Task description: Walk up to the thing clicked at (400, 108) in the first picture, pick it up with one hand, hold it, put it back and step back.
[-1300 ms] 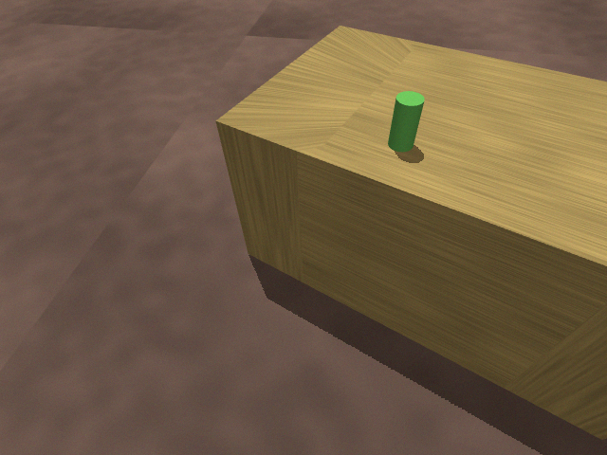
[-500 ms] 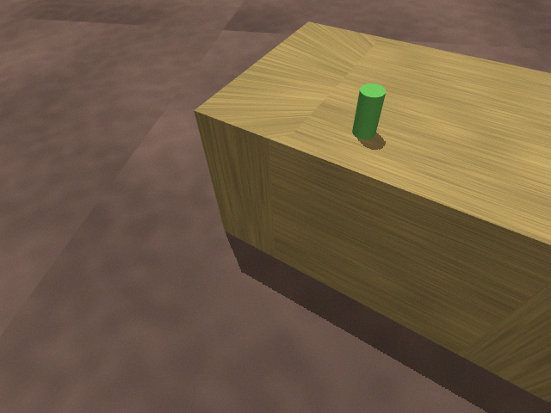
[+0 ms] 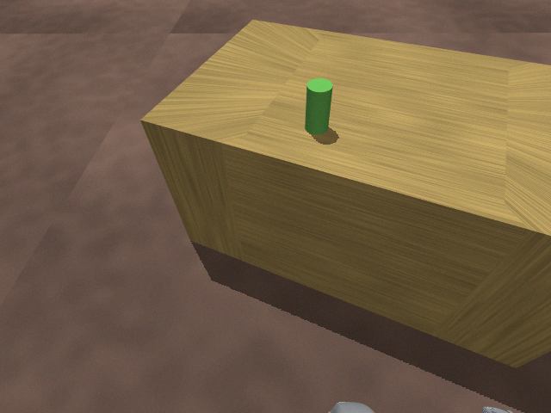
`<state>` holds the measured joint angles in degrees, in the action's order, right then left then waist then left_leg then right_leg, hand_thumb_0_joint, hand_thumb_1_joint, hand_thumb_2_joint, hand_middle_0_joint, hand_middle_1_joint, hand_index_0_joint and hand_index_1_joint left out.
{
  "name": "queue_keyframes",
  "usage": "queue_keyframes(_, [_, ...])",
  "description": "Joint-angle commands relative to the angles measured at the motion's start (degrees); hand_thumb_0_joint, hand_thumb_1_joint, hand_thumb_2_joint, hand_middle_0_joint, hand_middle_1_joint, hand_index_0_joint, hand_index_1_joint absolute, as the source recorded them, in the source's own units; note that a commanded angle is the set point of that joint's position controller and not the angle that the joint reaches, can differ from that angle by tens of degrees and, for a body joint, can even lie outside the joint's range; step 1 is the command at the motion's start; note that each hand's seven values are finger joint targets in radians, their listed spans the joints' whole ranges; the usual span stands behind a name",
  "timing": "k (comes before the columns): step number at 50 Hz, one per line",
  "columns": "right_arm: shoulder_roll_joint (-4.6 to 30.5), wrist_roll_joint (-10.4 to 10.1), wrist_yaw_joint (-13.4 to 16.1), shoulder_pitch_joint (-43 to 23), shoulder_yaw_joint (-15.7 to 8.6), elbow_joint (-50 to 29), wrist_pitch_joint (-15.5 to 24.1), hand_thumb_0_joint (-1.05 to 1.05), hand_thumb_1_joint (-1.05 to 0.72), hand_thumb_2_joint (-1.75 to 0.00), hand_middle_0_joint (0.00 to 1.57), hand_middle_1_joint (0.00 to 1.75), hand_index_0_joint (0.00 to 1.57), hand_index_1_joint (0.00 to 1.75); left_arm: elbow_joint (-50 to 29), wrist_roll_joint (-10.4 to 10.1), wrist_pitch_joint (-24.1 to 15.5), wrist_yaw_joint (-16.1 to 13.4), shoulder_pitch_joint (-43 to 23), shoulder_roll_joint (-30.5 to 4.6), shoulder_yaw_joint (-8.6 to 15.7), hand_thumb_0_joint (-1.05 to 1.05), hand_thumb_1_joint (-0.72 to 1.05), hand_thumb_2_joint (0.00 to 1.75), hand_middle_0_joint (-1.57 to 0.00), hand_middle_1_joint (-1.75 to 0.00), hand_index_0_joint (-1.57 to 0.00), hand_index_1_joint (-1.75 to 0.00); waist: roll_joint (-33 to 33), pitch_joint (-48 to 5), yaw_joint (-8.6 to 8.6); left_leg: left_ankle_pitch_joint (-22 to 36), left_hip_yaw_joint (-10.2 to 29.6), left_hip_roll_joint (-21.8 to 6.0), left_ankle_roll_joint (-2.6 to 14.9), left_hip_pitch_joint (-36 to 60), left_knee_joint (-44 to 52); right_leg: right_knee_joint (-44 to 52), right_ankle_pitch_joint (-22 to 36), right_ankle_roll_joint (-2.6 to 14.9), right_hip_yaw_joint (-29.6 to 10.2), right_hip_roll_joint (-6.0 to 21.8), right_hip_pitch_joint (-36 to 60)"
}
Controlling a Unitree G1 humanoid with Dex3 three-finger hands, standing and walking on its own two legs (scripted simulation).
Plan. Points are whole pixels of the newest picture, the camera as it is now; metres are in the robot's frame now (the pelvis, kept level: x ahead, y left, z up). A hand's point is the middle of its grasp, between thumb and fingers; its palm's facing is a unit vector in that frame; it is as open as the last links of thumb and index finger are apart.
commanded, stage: walk up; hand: left
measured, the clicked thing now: (318, 107) +0.83 -0.09 -0.06
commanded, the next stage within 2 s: none
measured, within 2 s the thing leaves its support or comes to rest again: neither
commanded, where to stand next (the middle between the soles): +0.32 -0.08 m, yaw -25 degrees
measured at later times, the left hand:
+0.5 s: hand (180, 364) +0.22 +0.19 -0.15, palm faces -0.21 -0.91 -0.37, open 7.4 cm
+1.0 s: hand (225, 244) +0.47 +0.14 -0.15, palm faces -0.40 -0.81 -0.43, open 7.4 cm
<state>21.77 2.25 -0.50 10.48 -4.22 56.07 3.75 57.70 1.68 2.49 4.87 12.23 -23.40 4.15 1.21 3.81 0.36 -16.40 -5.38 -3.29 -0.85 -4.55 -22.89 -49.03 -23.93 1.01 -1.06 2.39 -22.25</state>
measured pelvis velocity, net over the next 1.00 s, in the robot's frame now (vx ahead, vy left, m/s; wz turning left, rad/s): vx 0.27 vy -0.07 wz -0.38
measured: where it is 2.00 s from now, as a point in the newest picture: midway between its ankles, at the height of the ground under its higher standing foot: (308, 404)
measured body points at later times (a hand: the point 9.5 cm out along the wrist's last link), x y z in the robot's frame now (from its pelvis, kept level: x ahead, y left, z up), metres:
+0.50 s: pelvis +0.15 -0.07 -0.01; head +0.17 -0.08 +0.44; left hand +0.23 +0.24 -0.12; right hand +0.17 -0.40 -0.12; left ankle +0.28 +0.05 -0.72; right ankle +0.10 -0.19 -0.74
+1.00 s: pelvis +0.27 -0.07 -0.03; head +0.31 -0.11 +0.42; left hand +0.49 +0.18 -0.12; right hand +0.22 -0.39 -0.16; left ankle +0.30 +0.06 -0.71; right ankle +0.29 -0.19 -0.74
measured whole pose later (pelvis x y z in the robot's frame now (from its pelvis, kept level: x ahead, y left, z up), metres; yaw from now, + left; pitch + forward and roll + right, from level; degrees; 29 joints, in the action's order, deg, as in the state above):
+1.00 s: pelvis +0.27 -0.07 -0.03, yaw -22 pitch -3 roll +0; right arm 23.5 -0.5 -0.2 13.9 -2.5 46.1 -1.4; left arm 45.7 0.3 -2.4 -0.2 11.6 -22.7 1.6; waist -2.5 10.1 1.7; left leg -30.0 -2.8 -4.1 0.6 -20.7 -55.6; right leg -42.5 -16.5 2.2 -0.5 -2.2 -23.2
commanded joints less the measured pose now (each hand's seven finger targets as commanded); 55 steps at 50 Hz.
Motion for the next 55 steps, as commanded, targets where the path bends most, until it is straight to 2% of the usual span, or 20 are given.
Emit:
queue_keyframes(1, [16.7, 0.7, 0.4, -4.4, -4.6, -7.2, 1.3, 0.00, -0.90, -0.90, 0.20, 0.30, 0.20, 0.30, -8.0, -0.2, -2.2, 1.6, -1.5, -9.7, 3.3, 0.00, 0.90, 0.90, -0.20, -0.30, -0.20, -0.30, -10.8, 1.8, -0.62, -3.8, 5.3, -14.2, 10.76, -0.5, 8.2, 7.1, 2.4, -0.62, 0.1, 5.0, -3.8])
queue_keyframes(3, [16.8, 0.6, -0.1, -5.3, -4.7, -8.0, 0.8, 0.00, -0.90, -0.90, 0.20, 0.30, 0.20, 0.30, -8.0, -0.1, -2.6, 1.6, 0.6, -9.3, 3.5, 0.00, 0.90, 0.90, -0.20, -0.30, -0.20, -0.30, -11.3, 0.4, -1.12, -2.4, 0.7, -11.3, 9.08, -5.3, 3.3, 11.2, 6.8, -0.58, 4.7, 2.4, 4.4])
queue_keyframes(6, [13.4, 0.5, -0.3, -4.5, -3.4, -9.4, -0.6, 0.00, -0.90, -0.90, 0.20, 0.30, 0.20, 0.30, -3.8, 0.1, -3.7, -0.3, 15.2, -13.1, 5.7, 0.00, 0.90, 0.90, -0.20, -0.30, -0.20, -0.30, 5.4, -6.2, -7.62, -5.7, -4.9, -4.9, 6.52, -16.0, -23.6, 15.4, 10.1, 0.21, 6.7, -3.2, 24.4])
queue_keyframes(7, [9.1, 0.1, -0.5, -2.6, -1.6, -10.8, -1.0, 0.00, -0.90, -0.90, 0.20, 0.30, 0.20, 0.30, -3.7, 0.2, -4.3, -1.5, 20.1, -17.4, 7.0, 0.00, 0.90, 0.90, -0.20, -0.30, -0.20, -0.30, 19.0, -5.4, -10.06, -17.1, -5.2, 0.9, 4.48, -26.8, -38.3, 25.1, -2.9, 3.12, -6.7, 2.4, 28.6])
queue_keyframes(8, [8.9, -1.0, -1.0, -1.0, -1.1, -12.4, -1.3, 0.00, -0.90, -0.90, 0.20, 0.30, 0.20, 0.30, -6.4, 0.0, -4.9, -2.1, 18.2, -21.3, 7.3, 0.00, 0.90, 0.90, -0.20, -0.30, -0.20, -0.30, 22.0, -4.2, -7.74, -20.6, 1.1, 4.8, 1.70, -33.3, -46.0, 38.9, -15.8, 8.54, -36.7, 15.4, 23.5])
queue_keyframes(9, [13.8, -0.6, -0.9, -2.2, -2.5, -12.0, -1.6, 0.00, -0.90, -0.90, 0.20, 0.30, 0.20, 0.30, -8.3, -0.5, -4.9, -1.9, 13.8, -22.4, 7.1, 0.00, 0.90, 0.90, -0.20, -0.30, -0.20, -0.30, 13.2, -1.0, -5.86, -19.0, 6.1, 1.5, 1.01, -31.0, -46.8, 40.9, -21.5, 14.15, -45.5, 20.0, 16.6])
queue_keyframes(15, [12.9, -1.3, -1.6, 5.5, -2.1, -8.7, -1.9, 0.00, -0.90, -0.90, 0.20, 0.30, 0.20, 0.30, -11.1, -1.7, -6.6, -3.9, 8.3, -15.0, 4.3, 0.00, 0.90, 0.90, -0.20, -0.30, -0.20, -0.30, 4.9, -0.6, -1.10, -5.0, 7.9, -3.3, 2.51, -23.5, -36.6, 31.4, 8.7, 10.32, -19.7, 9.9, 11.8])
queue_keyframes(23, [13.6, 0.3, -3.1, 0.7, -3.6, -14.6, -1.2, 0.00, -0.90, -0.90, 0.20, 0.30, 0.20, 0.30, -14.8, -1.2, -8.3, -4.2, 8.6, -16.6, 4.3, 0.00, 0.90, 0.90, -0.20, -0.30, -0.20, -0.30, 2.9, 2.9, -1.73, 0.9, 7.2, -3.2, 1.07, -21.1, -21.3, 31.0, -2.3, 11.36, -19.8, 10.6, 3.9])
queue_keyframes(27, [12.8, 0.2, -2.3, 9.3, -4.1, -13.2, 0.3, 0.00, -0.90, -0.90, 0.20, 0.30, 0.20, 0.30, -15.9, -1.0, -7.9, -4.7, 6.4, -13.8, 2.7, 0.00, 0.90, 0.90, -0.20, -0.30, -0.20, -0.30, 2.1, -1.7, 3.63, 3.6, 3.4, 0.7, 2.82, -3.9, -9.2, 14.9, 17.7, 7.19, -11.2, 5.6, -0.8])
queue_keyframes(28, [15.4, 0.4, -1.6, 13.6, -5.0, -12.4, 0.9, 0.00, -0.90, -0.90, 0.20, 0.30, 0.20, 0.30, -16.3, -1.1, -7.8, -4.9, 8.1, -10.6, 1.6, 0.00, 0.90, 0.90, -0.20, -0.30, -0.20, -0.30, -6.1, -4.7, 5.78, -0.7, 9.5, -2.3, 4.77, 2.2, -2.8, 0.7, 22.4, 4.65, -6.2, 1.0, -3.0])
queue_keyframes(29, [19.4, 0.7, -1.1, 14.9, -5.8, -13.0, 1.4, 0.00, -0.90, -0.90, 0.20, 0.30, 0.20, 0.30, -16.6, -1.8, -7.7, -5.1, 11.6, -6.0, 0.3, 0.00, 0.90, 0.90, -0.20, -0.30, -0.20, -0.30, -18.4, -6.3, 4.63, -0.7, 29.9, -15.0, 8.98, 8.0, 2.6, -13.2, 5.9, 1.29, -2.9, -7.2, -12.7])
queue_keyframes(31, [21.0, -1.6, -1.2, 10.3, -6.1, -14.3, 1.0, 0.00, -0.90, -0.90, 0.20, 0.30, 0.20, 0.30, -14.1, -1.0, -6.9, -6.3, 13.6, -12.4, 1.4, 0.00, 0.90, 0.90, -0.20, -0.30, -0.20, -0.30, -11.3, -3.5, 1.62, -2.3, 42.4, -25.0, 18.08, 2.5, 5.7, -21.5, -9.4, 1.25, -4.4, -4.0, -14.9])
queue_keyframes(35, [15.5, -1.5, -0.3, 7.5, -3.5, -14.7, 1.1, 0.00, -0.90, -0.90, 0.20, 0.30, 0.20, 0.30, -12.5, -2.5, -6.5, -5.0, 11.9, -11.0, 1.7, 0.00, 0.90, 0.90, -0.20, -0.30, -0.20, -0.30, -9.3, 0.5, -0.18, 22.7, 14.3, -12.6, 11.46, -7.3, 1.6, -15.1, 0.1, 1.18, -4.6, -1.2, -7.5])
queue_keyframes(41, [15.4, -1.6, 0.5, 8.3, -2.6, -15.3, -0.3, 0.00, -0.90, -0.90, 0.20, 0.30, 0.20, 0.30, -14.7, -2.1, -5.8, -5.1, 6.1, -8.5, 0.8, 0.00, 0.90, 0.90, -0.20, -0.30, -0.20, -0.30, -12.3, -4.8, 1.25, 43.9, 5.6, -11.9, 12.42, -2.8, -7.8, 4.1, 5.2, 0.00, 2.3, -2.2, -1.9])
queue_keyframes(45, [13.6, -2.9, 0.6, 4.4, -1.9, -16.4, -2.3, 0.00, -0.90, -0.90, 0.20, 0.30, 0.20, 0.30, -12.8, -1.2, -5.7, -5.6, 8.8, -10.0, 1.6, 0.00, 0.90, 0.90, -0.20, -0.30, -0.20, -0.30, -6.1, -9.1, -2.25, 29.1, 3.4, -8.8, 8.35, -8.5, -21.1, 18.7, 19.1, 1.44, 3.1, -4.5, 11.8])
queue_keyframes(46, [11.2, -3.3, 0.6, 4.4, -0.9, -16.8, -2.4, 0.00, -0.90, -0.90, 0.20, 0.30, 0.20, 0.30, -12.9, -0.9, -6.1, -5.9, 9.6, -13.8, 2.7, 0.00, 0.90, 0.90, -0.20, -0.30, -0.20, -0.30, 1.4, -10.1, -3.60, 19.1, 1.5, -5.6, 5.36, -14.8, -29.5, 18.9, 31.2, 3.66, -3.6, -0.5, 16.8])
queue_keyframes(47, [7.8, -3.6, 0.5, 5.9, 0.1, -17.5, -2.7, 0.00, -0.90, -0.90, 0.20, 0.30, 0.20, 0.30, -13.7, -0.7, -6.3, -6.2, 9.9, -17.4, 4.0, 0.00, 0.90, 0.90, -0.20, -0.30, -0.20, -0.30, 12.9, -11.0, -3.52, -7.7, 0.9, 1.1, 2.49, -26.1, -39.8, 20.6, 44.3, 8.96, -23.6, 13.2, 22.4])
queue_keyframes(49, [12.2, -3.0, 2.0, 6.3, -1.3, -15.1, -4.7, 0.00, -0.90, -0.90, 0.20, 0.30, 0.20, 0.30, -16.2, -1.3, -5.5, -6.6, 3.5, -17.0, 2.9, 0.00, 0.90, 0.90, -0.20, -0.30, -0.20, -0.30, 8.9, -8.6, -1.81, -22.6, 7.0, 0.0, 1.81, -21.0, -43.0, 21.3, 42.4, 18.32, -30.2, 19.6, 11.0])
queue_keyframes(52, [12.3, -3.3, 1.7, 6.9, -1.5, -11.9, -4.6, 0.00, -0.90, -0.90, 0.20, 0.30, 0.20, 0.30, -16.2, -1.1, -4.8, -7.0, -0.9, -13.8, 1.8, 0.00, 0.90, 0.90, -0.20, -0.30, -0.20, -0.30, 7.4, -5.0, 0.62, -17.1, 7.1, 0.1, 1.61, -19.6, -41.6, 19.6, 36.7, 12.80, -17.7, 10.8, 4.7])
queue_keyframes(55, [12.0, -2.8, 1.7, 7.2, -1.1, -10.7, -4.5, 0.00, -0.90, -0.90, 0.20, 0.30, 0.20, 0.30, -16.2, -0.3, -4.3, -6.9, -0.3, -13.6, 1.8, 0.00, 0.90, 0.90, -0.20, -0.30, -0.20, -0.30, 8.7, -7.1, -0.26, -13.6, 5.5, 1.1, 1.27, -18.8, -35.2, 17.9, 34.2, 12.03, -16.4, 8.2, 6.5])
